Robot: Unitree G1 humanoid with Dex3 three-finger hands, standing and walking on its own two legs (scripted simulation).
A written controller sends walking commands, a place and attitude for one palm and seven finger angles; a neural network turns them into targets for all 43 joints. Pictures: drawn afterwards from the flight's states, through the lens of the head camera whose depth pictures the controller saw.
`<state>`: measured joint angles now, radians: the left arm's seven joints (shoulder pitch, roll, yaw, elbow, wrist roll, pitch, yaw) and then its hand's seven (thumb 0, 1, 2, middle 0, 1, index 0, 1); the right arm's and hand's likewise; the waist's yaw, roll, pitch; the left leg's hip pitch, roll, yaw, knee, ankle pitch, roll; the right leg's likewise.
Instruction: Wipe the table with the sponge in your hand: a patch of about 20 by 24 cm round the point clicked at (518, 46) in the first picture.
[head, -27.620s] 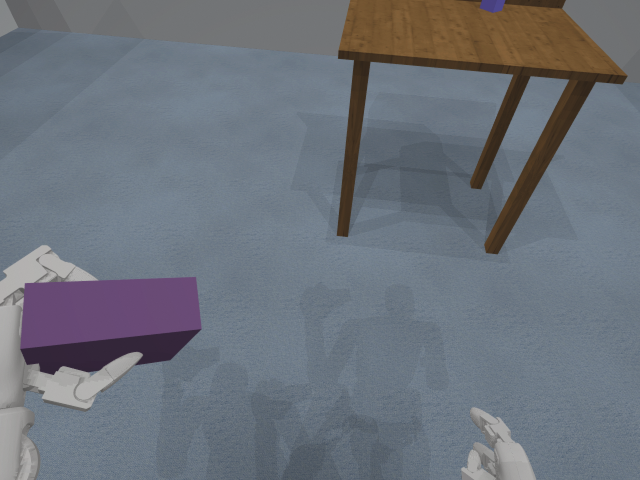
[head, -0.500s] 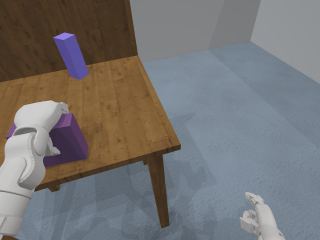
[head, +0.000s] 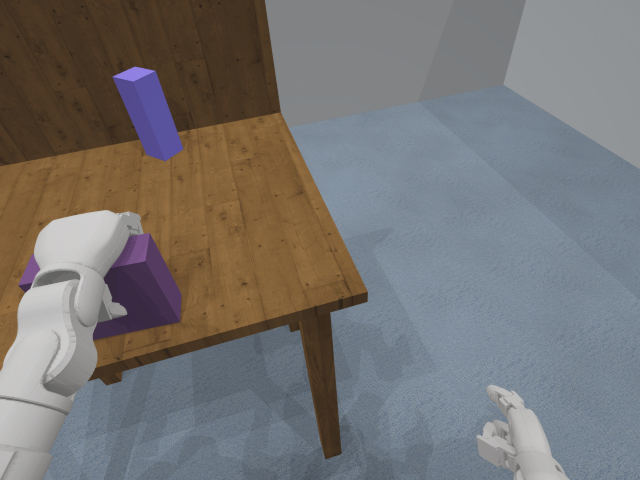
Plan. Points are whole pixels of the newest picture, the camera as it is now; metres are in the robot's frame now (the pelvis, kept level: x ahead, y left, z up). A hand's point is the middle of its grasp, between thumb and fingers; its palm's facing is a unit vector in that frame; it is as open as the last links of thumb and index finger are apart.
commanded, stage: lower the sponge onto the table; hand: left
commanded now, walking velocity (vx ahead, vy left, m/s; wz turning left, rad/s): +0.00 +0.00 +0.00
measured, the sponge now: (118, 300) +0.28 +0.32 +0.09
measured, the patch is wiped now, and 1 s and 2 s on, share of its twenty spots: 0.10 0.20 0.45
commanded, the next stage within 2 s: wipe forward along the first lane in 0.08 s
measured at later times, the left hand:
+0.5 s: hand (108, 256) +0.31 +0.33 +0.14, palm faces -0.05 +0.02 -1.00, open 9.4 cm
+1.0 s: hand (111, 229) +0.36 +0.36 +0.13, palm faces -0.09 +0.02 -1.00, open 9.4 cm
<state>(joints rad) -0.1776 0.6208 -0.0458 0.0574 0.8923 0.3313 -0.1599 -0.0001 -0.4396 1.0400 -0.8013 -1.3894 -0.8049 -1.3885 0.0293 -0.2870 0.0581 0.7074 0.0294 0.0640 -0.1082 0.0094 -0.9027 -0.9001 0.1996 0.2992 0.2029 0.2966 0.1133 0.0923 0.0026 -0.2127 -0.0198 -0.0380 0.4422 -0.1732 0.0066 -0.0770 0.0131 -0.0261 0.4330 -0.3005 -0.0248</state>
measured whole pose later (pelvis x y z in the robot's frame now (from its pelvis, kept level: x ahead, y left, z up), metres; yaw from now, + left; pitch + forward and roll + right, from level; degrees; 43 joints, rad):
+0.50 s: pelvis +0.00 -0.01 +0.00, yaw +0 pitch -2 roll +0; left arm -0.31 0.63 -0.03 0.30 0.93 0.30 -0.13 0.00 -0.44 1.04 -0.80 -1.39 -0.81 -1.39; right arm 0.04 -0.29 0.06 0.74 0.03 0.07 -0.11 0.01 -0.90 -0.90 0.20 0.30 0.20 0.30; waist 0.09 0.09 -0.01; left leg -0.23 -0.01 -0.05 0.43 -0.17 0.00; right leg -0.10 0.02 -0.03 0.43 -0.30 -0.03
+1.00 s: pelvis +0.01 -0.01 +0.00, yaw -1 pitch +2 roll +0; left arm -0.49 0.69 0.06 0.63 0.97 0.18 -0.11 0.01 -0.45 1.05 -0.80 -1.38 -0.81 -1.39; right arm 0.14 -0.31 0.01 0.77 0.04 0.11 -0.10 0.01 -0.90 -0.90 0.20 0.30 0.20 0.30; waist 0.04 0.08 -0.04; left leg -0.31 0.00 -0.03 0.48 -0.20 -0.01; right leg -0.17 0.03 -0.02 0.46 -0.32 -0.04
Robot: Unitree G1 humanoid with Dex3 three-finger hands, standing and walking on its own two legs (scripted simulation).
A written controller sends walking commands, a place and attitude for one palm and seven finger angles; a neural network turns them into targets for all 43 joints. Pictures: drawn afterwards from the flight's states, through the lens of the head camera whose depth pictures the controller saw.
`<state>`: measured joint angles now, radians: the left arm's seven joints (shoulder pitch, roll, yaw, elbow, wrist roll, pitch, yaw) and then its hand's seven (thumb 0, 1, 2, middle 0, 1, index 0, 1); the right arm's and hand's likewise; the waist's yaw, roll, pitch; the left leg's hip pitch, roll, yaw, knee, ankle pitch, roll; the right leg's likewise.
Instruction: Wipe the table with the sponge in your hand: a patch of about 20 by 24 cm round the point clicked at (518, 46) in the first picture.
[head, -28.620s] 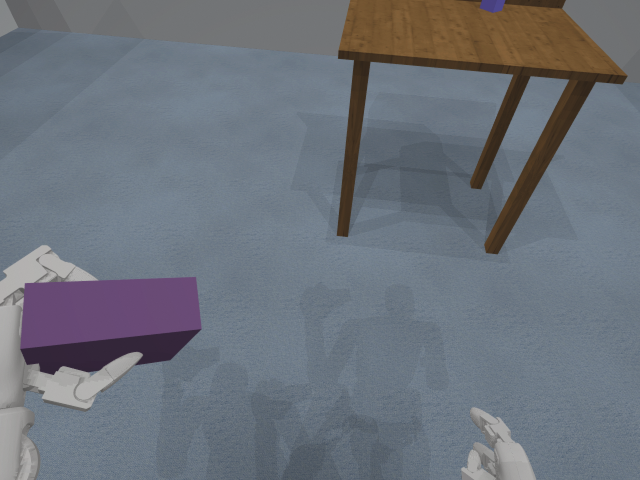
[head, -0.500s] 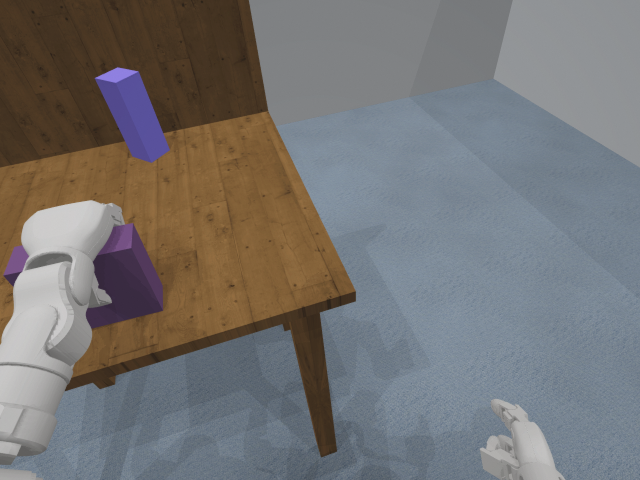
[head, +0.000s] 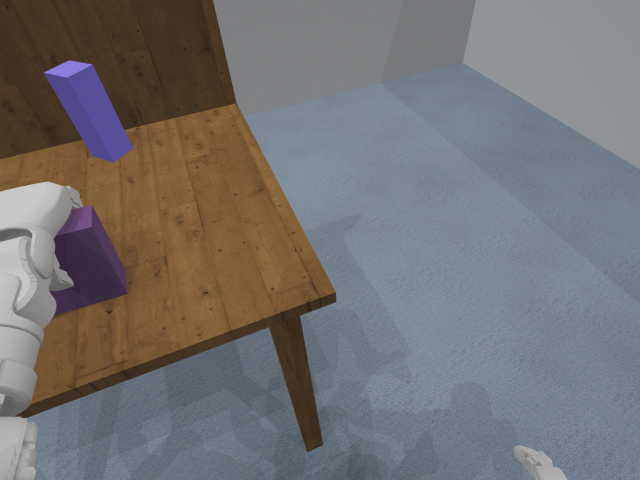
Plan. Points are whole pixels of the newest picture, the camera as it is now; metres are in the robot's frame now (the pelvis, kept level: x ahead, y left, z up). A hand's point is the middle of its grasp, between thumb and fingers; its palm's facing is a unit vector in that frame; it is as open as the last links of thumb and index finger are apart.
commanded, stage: wipe forward along the first lane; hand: left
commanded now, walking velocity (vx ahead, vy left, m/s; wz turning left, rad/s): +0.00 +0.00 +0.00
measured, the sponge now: (62, 277) +0.33 +0.38 +0.09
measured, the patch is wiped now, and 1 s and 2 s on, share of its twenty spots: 0.20 0.45 0.55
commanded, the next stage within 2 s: slide across to the middle lane in 0.80 s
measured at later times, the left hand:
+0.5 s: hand (54, 224) +0.38 +0.39 +0.13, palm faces -0.12 +0.04 -0.99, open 9.5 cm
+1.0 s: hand (52, 206) +0.42 +0.41 +0.13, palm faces -0.13 +0.05 -0.99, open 9.4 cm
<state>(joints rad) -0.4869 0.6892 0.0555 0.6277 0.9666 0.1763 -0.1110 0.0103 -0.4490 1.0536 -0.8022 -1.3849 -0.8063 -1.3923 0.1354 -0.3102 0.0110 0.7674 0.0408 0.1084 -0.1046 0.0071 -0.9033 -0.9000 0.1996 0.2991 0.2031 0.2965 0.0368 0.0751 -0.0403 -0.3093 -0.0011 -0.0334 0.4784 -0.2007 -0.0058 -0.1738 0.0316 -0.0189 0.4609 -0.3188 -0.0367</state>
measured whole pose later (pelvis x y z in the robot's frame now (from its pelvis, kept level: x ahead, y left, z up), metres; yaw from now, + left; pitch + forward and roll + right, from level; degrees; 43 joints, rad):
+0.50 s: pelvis +0.00 +0.01 +0.00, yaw -1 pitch +6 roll -1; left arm -0.70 0.75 0.07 0.92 1.04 0.04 -0.05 0.02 -0.48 1.10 -0.81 -1.36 -0.80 -1.41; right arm 0.23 -0.31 -0.01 0.77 0.05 0.13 -0.08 0.00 -0.90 -0.90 0.20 0.30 0.20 0.30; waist 0.00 0.05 -0.07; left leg -0.42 0.00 -0.02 0.53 -0.21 0.01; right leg -0.28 0.03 -0.01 0.50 -0.32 -0.03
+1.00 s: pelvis +0.00 +0.02 -0.01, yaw -2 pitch +10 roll -2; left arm -0.84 0.85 0.10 1.10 1.09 0.00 -0.02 0.01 -0.48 1.10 -0.80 -1.37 -0.80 -1.42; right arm 0.31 -0.31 -0.02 0.77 0.05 0.13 -0.08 0.00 -0.90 -0.90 0.20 0.30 0.20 0.30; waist -0.05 0.04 -0.08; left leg -0.52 0.01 -0.01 0.59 -0.24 0.02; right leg -0.37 0.04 0.01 0.53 -0.33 -0.02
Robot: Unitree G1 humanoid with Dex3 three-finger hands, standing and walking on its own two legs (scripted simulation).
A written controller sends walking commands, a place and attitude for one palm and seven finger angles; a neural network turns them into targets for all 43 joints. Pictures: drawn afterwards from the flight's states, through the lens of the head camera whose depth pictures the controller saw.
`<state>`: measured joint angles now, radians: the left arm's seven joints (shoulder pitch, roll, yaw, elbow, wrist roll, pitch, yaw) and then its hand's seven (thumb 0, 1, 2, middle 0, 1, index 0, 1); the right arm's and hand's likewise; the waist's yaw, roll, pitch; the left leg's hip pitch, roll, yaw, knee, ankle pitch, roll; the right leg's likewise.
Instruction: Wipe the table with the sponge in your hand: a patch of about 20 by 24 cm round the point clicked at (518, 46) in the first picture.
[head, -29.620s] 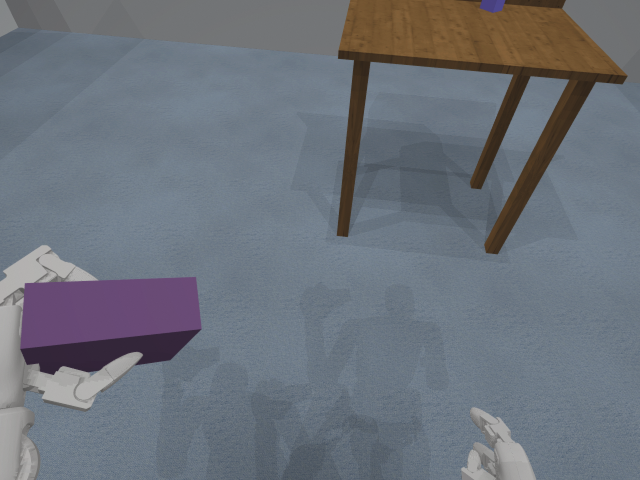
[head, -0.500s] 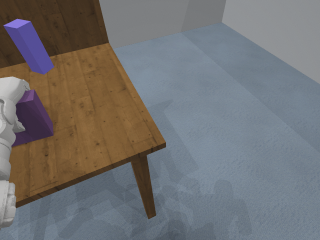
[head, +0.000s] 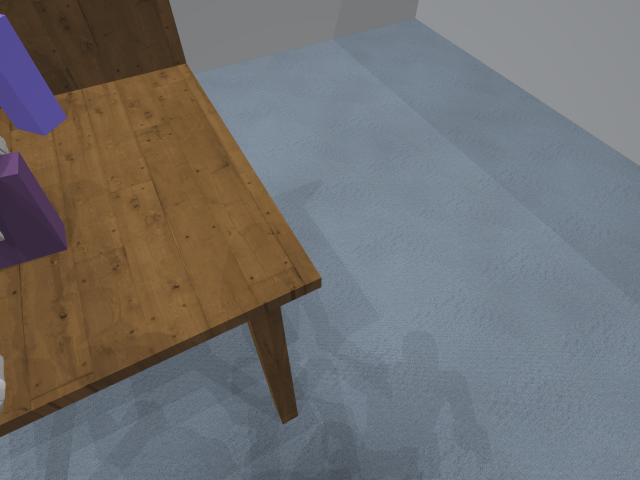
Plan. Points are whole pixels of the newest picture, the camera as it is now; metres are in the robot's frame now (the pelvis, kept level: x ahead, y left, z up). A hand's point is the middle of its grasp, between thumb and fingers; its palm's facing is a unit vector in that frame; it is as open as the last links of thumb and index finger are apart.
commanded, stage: slide across to the middle lane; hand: left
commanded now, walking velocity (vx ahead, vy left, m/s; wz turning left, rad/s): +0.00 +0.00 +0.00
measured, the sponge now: out of the picture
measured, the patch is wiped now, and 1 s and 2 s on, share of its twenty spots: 0.45 0.55 0.70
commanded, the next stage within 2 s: wipe back along the middle lane in 0.54 s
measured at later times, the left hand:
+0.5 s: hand (41, 171) +0.44 +0.35 +0.14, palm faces -0.07 +0.02 -1.00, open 9.4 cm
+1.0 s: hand (59, 187) +0.42 +0.32 +0.14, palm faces -0.03 +0.02 -1.00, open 9.4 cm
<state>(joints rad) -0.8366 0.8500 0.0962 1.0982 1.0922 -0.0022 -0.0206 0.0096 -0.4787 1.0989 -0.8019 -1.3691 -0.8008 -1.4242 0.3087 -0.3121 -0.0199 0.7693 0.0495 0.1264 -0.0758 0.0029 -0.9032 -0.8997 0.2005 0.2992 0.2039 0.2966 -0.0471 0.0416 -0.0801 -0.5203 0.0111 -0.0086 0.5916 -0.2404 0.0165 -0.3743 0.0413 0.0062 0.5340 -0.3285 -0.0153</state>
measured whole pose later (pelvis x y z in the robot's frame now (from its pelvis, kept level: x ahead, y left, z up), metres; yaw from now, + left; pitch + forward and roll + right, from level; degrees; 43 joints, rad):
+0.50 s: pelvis +0.01 +0.00 +0.00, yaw +0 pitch +8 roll -1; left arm -0.87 0.68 0.03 1.05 1.06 0.12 0.03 0.00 -0.48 1.10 -0.80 -1.37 -0.80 -1.43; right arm 0.23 -0.27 0.01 0.76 0.05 0.11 -0.05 0.00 -0.90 -0.90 0.20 0.30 0.20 0.30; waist -0.05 0.06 -0.08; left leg -0.45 -0.01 0.00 0.54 -0.23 0.02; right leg -0.31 0.02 0.02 0.49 -0.33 -0.01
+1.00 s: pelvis +0.03 -0.01 +0.01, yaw +0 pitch +6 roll +0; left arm -0.63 0.62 0.01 0.78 0.99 0.20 0.00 0.00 -0.46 1.10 -0.78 -1.39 -0.78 -1.45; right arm 0.23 -0.32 -0.02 0.76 0.06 0.15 -0.03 0.01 -0.91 -0.90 0.20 0.30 0.20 0.30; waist -0.02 0.07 -0.10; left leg -0.36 0.01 0.01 0.51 -0.25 0.01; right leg -0.22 0.03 0.02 0.47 -0.34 -0.03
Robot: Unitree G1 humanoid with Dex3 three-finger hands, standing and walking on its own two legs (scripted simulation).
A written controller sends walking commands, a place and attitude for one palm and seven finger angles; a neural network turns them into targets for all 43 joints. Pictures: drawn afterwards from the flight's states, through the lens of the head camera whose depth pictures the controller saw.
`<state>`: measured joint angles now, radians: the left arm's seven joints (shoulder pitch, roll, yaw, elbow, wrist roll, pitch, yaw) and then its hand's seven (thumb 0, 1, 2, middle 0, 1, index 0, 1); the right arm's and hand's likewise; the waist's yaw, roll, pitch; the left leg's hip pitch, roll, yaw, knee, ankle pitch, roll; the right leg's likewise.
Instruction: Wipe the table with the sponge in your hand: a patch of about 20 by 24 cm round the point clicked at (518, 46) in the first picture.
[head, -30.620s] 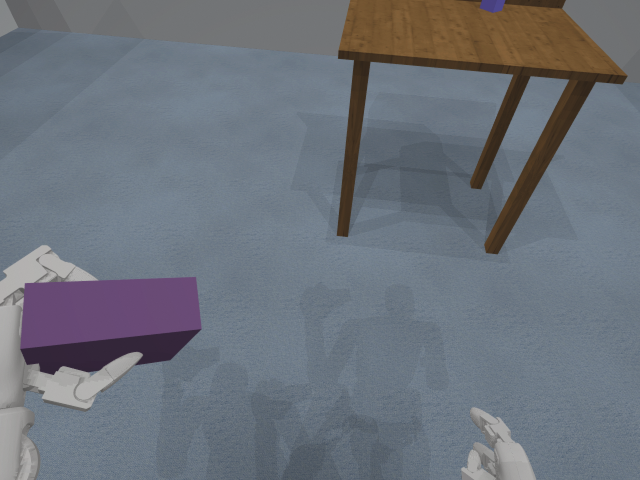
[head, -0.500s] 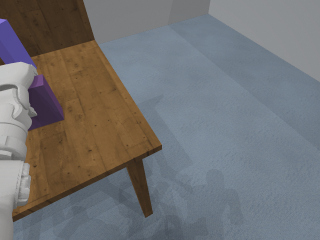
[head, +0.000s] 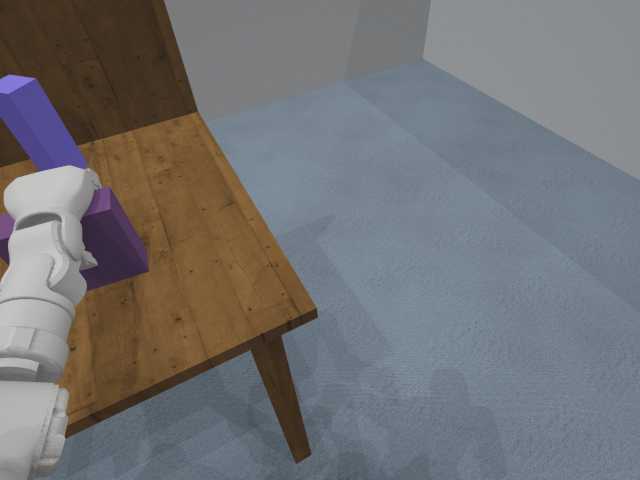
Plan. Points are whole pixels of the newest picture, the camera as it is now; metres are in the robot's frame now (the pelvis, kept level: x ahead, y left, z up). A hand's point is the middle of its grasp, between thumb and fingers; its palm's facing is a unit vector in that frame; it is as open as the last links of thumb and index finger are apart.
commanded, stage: wipe back along the middle lane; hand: left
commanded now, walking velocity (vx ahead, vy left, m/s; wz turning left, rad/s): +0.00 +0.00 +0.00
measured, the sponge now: (85, 256) +0.39 +0.34 +0.08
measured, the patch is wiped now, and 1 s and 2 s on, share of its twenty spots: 0.55 0.70 0.70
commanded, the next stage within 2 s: slide across to the third lane in 1.26 s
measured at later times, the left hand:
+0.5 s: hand (69, 255) +0.35 +0.32 +0.13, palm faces -0.02 +0.03 -1.00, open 9.4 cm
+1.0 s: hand (75, 284) +0.30 +0.29 +0.13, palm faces +0.06 +0.00 -1.00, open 9.4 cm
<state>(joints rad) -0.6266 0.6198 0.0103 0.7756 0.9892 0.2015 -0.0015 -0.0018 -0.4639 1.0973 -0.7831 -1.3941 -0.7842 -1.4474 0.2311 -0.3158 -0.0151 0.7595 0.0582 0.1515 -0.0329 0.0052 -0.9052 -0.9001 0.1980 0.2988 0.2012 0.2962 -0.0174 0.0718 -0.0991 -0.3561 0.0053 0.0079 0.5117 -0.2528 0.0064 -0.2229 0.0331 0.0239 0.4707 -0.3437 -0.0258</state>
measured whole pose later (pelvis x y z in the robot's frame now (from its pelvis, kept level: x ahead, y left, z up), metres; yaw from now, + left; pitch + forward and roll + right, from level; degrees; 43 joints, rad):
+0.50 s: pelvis -0.01 +0.00 +0.00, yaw +1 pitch +3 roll +0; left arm -0.53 0.56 -0.08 0.58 0.97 0.29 -0.04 -0.01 -0.45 1.10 -0.77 -1.41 -0.77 -1.47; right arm 0.14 -0.30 0.02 0.72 0.06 0.14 -0.06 0.01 -0.90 -0.90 0.20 0.30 0.20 0.30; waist 0.04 0.08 -0.08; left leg -0.33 -0.01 -0.01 0.51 -0.23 0.00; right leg -0.20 0.02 0.00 0.50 -0.35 -0.03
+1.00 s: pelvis -0.01 +0.00 +0.00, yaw +1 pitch +0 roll +1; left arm -0.29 0.50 -0.15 0.20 0.94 0.49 -0.03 0.03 -0.45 1.09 -0.74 -1.44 -0.77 -1.47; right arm 0.04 -0.30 0.05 0.69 0.06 0.13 -0.04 0.01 -0.90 -0.90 0.20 0.30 0.20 0.30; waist 0.07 0.10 -0.08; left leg -0.27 -0.02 0.00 0.50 -0.24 0.01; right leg -0.15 0.01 0.01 0.51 -0.36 -0.02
